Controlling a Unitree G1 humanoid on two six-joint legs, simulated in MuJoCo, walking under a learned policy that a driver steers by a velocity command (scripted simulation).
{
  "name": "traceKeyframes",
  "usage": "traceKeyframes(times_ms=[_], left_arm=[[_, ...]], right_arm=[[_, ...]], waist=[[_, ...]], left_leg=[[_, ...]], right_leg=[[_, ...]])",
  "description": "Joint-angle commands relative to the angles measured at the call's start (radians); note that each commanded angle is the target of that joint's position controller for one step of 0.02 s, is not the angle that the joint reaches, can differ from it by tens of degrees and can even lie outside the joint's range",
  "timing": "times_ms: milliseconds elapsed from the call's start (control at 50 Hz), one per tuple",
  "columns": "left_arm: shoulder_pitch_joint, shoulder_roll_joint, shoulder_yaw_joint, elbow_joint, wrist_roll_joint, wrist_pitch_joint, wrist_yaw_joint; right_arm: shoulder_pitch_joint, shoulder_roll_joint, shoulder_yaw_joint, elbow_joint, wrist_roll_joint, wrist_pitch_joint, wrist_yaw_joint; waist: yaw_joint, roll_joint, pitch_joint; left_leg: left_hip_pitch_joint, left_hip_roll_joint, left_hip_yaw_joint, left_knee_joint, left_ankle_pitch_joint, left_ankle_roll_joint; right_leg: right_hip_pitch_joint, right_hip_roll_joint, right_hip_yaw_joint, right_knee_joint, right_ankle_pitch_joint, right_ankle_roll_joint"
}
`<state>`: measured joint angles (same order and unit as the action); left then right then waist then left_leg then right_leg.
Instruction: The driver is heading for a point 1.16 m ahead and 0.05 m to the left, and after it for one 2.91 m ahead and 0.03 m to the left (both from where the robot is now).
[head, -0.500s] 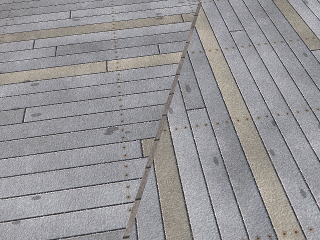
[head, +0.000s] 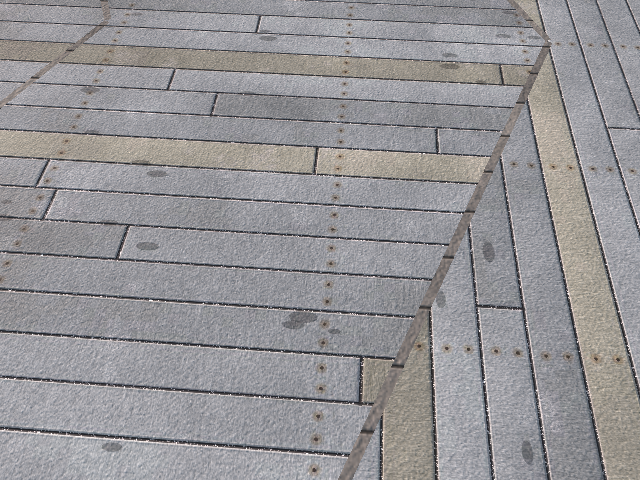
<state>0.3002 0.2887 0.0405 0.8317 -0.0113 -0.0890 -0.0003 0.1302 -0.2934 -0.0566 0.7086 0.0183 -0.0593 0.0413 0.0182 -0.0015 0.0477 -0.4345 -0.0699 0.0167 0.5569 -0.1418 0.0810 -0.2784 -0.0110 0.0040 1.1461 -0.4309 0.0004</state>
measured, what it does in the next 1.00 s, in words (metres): walks ahead: right foot, then left foot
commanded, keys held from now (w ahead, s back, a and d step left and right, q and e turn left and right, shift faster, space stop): w+q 0.22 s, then w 0.78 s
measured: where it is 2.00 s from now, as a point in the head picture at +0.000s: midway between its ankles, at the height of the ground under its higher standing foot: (308, 225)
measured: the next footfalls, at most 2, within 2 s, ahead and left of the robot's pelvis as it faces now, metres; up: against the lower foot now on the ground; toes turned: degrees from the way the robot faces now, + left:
right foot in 0.38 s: +0.40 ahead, -0.12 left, +0.00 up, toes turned +13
left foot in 0.90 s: +0.63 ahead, +0.18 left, +0.00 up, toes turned +14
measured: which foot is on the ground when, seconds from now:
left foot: down 0.00-0.40, up 0.42-0.88, down 0.90-1.00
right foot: up 0.00-0.36, down 0.38-0.92, up 0.94-1.00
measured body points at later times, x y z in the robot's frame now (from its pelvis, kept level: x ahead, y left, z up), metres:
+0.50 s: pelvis +0.29 -0.04 +0.01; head +0.31 -0.05 +0.46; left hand +0.38 +0.25 -0.08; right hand +0.42 -0.30 -0.11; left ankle +0.17 +0.07 -0.64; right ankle +0.36 -0.13 -0.73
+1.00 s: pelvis +0.55 +0.06 +0.01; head +0.58 +0.08 +0.45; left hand +0.50 +0.34 -0.13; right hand +0.79 -0.14 -0.08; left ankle +0.59 +0.17 -0.73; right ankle +0.45 -0.11 -0.64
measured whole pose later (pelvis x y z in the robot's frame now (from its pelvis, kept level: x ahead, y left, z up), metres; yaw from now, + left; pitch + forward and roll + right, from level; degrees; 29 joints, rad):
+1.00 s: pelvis +0.55 +0.06 +0.01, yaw +13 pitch +2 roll +0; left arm 0.36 0.30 0.04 0.88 -0.02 -0.07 -0.01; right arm 0.12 -0.27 -0.04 0.68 0.00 -0.08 0.03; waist 0.04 -0.01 0.03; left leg -0.39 -0.02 0.04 0.51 -0.14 0.05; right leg -0.31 -0.02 0.04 1.10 -0.44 -0.02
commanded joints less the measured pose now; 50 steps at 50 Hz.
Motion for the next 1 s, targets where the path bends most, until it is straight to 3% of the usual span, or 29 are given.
traceKeyframes(times_ms=[20,60,80,100,120,200,240,300,340,360,380,400,420,440,480,500,540,560,660,760,820,860,880,900,920,940,960,980,1000], left_arm=[[-0.088,0.144,0.033,-0.131,0.012,-0.053,0.001],[-0.052,0.132,0.037,-0.130,0.025,-0.032,0.001],[-0.060,0.109,0.035,-0.127,0.032,-0.018,0.005],[-0.056,0.094,0.030,-0.140,0.026,-0.010,0.007],[-0.093,0.093,0.026,-0.151,0.031,-0.007,0.009],[-0.262,0.057,0.011,-0.190,0.022,-0.019,-0.003],[-0.297,0.069,0.014,-0.201,0.009,-0.025,-0.011],[-0.296,0.103,0.026,-0.204,0.007,-0.035,-0.023],[-0.249,0.118,0.036,-0.193,0.012,-0.042,-0.024],[-0.167,0.136,0.048,-0.175,0.016,-0.045,-0.018],[-0.035,0.184,0.062,-0.159,0.029,-0.049,-0.011],[0.087,0.284,0.092,-0.121,0.036,-0.036,-0.011],[0.132,0.222,0.081,-0.096,0.005,-0.029,-0.024],[0.078,0.154,0.060,-0.106,-0.002,-0.027,-0.023],[-0.023,0.109,0.040,-0.118,0.015,-0.015,-0.022],[-0.044,0.093,0.032,-0.116,0.023,-0.017,-0.020],[-0.049,0.079,0.027,-0.107,0.019,-0.020,-0.021],[-0.041,0.103,0.033,-0.098,0.015,-0.023,-0.020],[0.008,0.143,0.043,-0.056,0.000,-0.014,-0.010],[0.105,0.154,0.041,0.001,-0.010,0.005,-0.006],[0.122,0.169,0.047,0.024,-0.012,0.024,0.001],[0.102,0.190,0.053,0.027,-0.013,0.033,0.006],[0.088,0.184,0.049,0.025,-0.013,0.037,0.008],[0.072,0.154,0.034,0.003,0.002,0.035,0.011],[0.179,0.041,-0.004,-0.024,0.013,0.015,0.005],[0.167,0.080,0.003,-0.005,0.002,-0.008,-0.004],[0.076,0.157,0.026,-0.032,-0.025,-0.019,-0.011],[0.008,0.152,0.025,-0.048,-0.028,-0.022,-0.011],[-0.024,0.139,0.027,-0.053,-0.014,-0.019,-0.008]], right_arm=[[0.125,-0.130,-0.039,-0.040,-0.012,-0.006,-0.017],[0.082,-0.118,-0.036,-0.061,-0.017,-0.005,-0.022],[0.079,-0.105,-0.033,-0.062,-0.012,-0.006,-0.026],[0.085,-0.149,-0.044,-0.061,-0.014,-0.008,-0.031],[0.099,-0.149,-0.047,-0.059,-0.006,-0.010,-0.036],[0.167,-0.169,-0.056,-0.037,0.002,0.003,-0.054],[0.202,-0.169,-0.056,-0.021,0.007,0.008,-0.056],[0.234,-0.145,-0.050,-0.002,0.005,0.011,-0.058],[0.232,-0.138,-0.048,0.002,-0.001,0.016,-0.055],[0.229,-0.123,-0.042,0.001,-0.006,0.017,-0.053],[0.227,-0.076,-0.022,-0.014,-0.014,0.014,-0.050],[0.365,-0.016,-0.002,-0.024,0.006,0.001,-0.050],[0.359,-0.066,-0.006,-0.019,0.013,-0.007,-0.052],[0.255,-0.142,-0.026,-0.027,0.019,-0.008,-0.051],[0.135,-0.127,-0.025,-0.058,-0.006,-0.009,-0.048],[0.133,-0.113,-0.027,-0.058,-0.011,-0.009,-0.045],[0.157,-0.076,-0.022,-0.044,-0.011,-0.004,-0.042],[0.154,-0.062,-0.018,-0.050,-0.009,-0.003,-0.041],[-0.001,-0.028,-0.001,-0.088,-0.015,-0.014,-0.034],[-0.148,-0.022,0.004,-0.129,0.000,-0.026,-0.013],[-0.183,-0.039,0.000,-0.151,0.001,-0.033,0.002],[-0.102,-0.074,-0.016,-0.133,-0.004,-0.036,0.002],[0.029,-0.112,-0.038,-0.093,-0.008,-0.035,-0.005],[0.205,-0.167,-0.058,-0.053,-0.017,-0.031,-0.017],[0.308,-0.270,-0.081,-0.034,-0.030,-0.024,-0.022],[0.334,-0.193,-0.062,-0.022,-0.014,-0.017,-0.021],[0.260,-0.150,-0.043,-0.025,-0.008,-0.015,-0.023],[0.191,-0.126,-0.034,-0.032,-0.009,-0.013,-0.024],[0.136,-0.100,-0.025,-0.032,-0.015,-0.014,-0.019]], waist=[[-0.054,0.024,-0.118],[-0.006,0.046,-0.096],[-0.002,0.012,-0.085],[0.011,0.072,-0.076],[-0.007,0.062,-0.048],[-0.072,0.060,-0.046],[-0.086,0.074,-0.052],[-0.080,0.096,-0.052],[-0.048,0.111,-0.054],[-0.005,0.121,-0.092],[0.056,0.051,-0.211],[0.034,-0.222,-0.354],[0.056,-0.281,-0.336],[0.071,-0.158,-0.190],[0.039,-0.062,-0.052],[0.013,-0.083,-0.034],[-0.006,-0.093,-0.042],[-0.012,-0.114,-0.042],[0.032,-0.068,-0.020],[0.080,-0.062,0.013],[0.066,-0.072,0.020],[0.004,-0.090,-0.035],[-0.066,-0.077,-0.119],[-0.143,-0.041,-0.253],[-0.122,0.197,-0.409],[-0.138,0.234,-0.467],[-0.129,0.166,-0.287],[-0.103,0.106,-0.182],[-0.073,0.064,-0.103]], left_leg=[[0.433,0.289,-0.453,-0.285,0.081,0.222],[0.299,0.255,-0.406,-0.326,0.164,0.230],[0.258,0.219,-0.359,-0.346,0.162,0.208],[0.211,0.237,-0.347,-0.352,0.210,0.232],[0.178,0.215,-0.309,-0.357,0.263,0.222],[0.126,0.150,-0.260,-0.332,0.120,0.147],[0.165,0.172,-0.295,-0.312,0.057,0.135],[0.270,0.223,-0.362,-0.238,0.020,0.113],[0.312,0.225,-0.373,-0.174,0.099,0.093],[0.298,0.191,-0.362,-0.083,0.178,0.072],[0.226,0.134,-0.298,0.141,0.128,0.036],[-0.104,-0.012,-0.161,0.498,-0.147,-0.047],[-0.287,-0.004,-0.184,0.651,-0.437,-0.058],[-0.354,0.046,-0.206,0.712,-0.365,-0.048],[-0.333,0.116,-0.139,0.640,-0.234,-0.047],[-0.287,0.149,-0.133,0.585,-0.190,-0.049],[-0.227,0.162,-0.105,0.529,-0.146,-0.056],[-0.228,0.168,-0.095,0.490,-0.126,-0.065],[-0.225,0.168,-0.060,0.188,0.106,-0.091],[-0.175,0.129,-0.032,0.011,0.209,-0.081],[-0.171,0.114,-0.031,-0.045,0.121,-0.047],[-0.023,0.076,0.001,-0.079,0.069,-0.013],[0.171,0.054,0.024,-0.105,0.097,0.017],[0.467,0.156,-0.075,-0.054,0.136,0.070],[0.869,0.419,-0.512,-0.078,0.024,0.228],[0.884,0.469,-0.740,-0.206,-0.105,0.265],[0.748,0.430,-0.603,-0.236,-0.164,0.213],[0.597,0.384,-0.478,-0.264,-0.129,0.181],[0.460,0.341,-0.392,-0.305,-0.057,0.166]], right_leg=[[-0.437,-0.086,0.085,0.022,0.076,-0.005],[-0.346,-0.098,0.085,-0.055,0.093,0.023],[-0.332,-0.096,0.068,-0.076,0.128,0.027],[-0.327,-0.088,0.058,-0.138,0.152,0.049],[-0.326,-0.086,0.051,-0.203,0.198,0.065],[-0.214,-0.019,0.039,-0.518,0.493,0.076],[-0.186,-0.005,0.053,-0.583,0.533,0.071],[-0.174,-0.017,0.077,-0.640,0.481,0.034],[-0.110,-0.003,0.042,-0.681,0.396,-0.005],[0.014,-0.007,0.037,-0.699,0.383,-0.036],[0.222,-0.125,0.147,-0.682,0.374,-0.097],[0.578,-0.329,0.546,-0.727,0.200,-0.267],[0.603,-0.385,0.792,-0.852,-0.063,-0.298],[0.488,-0.354,0.684,-0.871,-0.141,-0.251],[0.272,-0.273,0.468,-0.908,0.040,-0.220],[0.207,-0.244,0.408,-0.928,0.131,-0.211],[0.159,-0.197,0.312,-0.964,0.251,-0.205],[0.145,-0.207,0.291,-0.977,0.302,-0.222],[0.164,-0.177,0.151,-1.008,0.467,-0.210],[0.226,-0.194,0.116,-0.984,0.483,-0.191],[0.319,-0.236,0.128,-0.930,0.566,-0.172],[0.340,-0.228,0.106,-0.821,0.807,-0.149],[0.304,-0.188,0.067,-0.674,0.929,-0.126],[0.141,-0.145,0.035,-0.441,0.800,-0.092],[-0.275,0.015,-0.020,-0.041,0.301,-0.017],[-0.413,0.042,0.103,0.101,-0.145,-0.017],[-0.499,-0.020,0.106,0.153,-0.097,-0.027],[-0.492,-0.067,0.074,0.113,-0.005,-0.030],[-0.461,-0.094,0.058,0.047,0.056,-0.022]])
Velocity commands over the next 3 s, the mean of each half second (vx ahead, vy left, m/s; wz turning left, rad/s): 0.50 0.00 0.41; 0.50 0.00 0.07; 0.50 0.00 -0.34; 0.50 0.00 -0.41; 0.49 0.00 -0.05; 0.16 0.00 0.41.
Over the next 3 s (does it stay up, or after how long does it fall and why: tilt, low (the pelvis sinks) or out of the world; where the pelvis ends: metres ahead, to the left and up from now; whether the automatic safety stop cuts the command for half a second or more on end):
stays up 1.53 -0.02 0.00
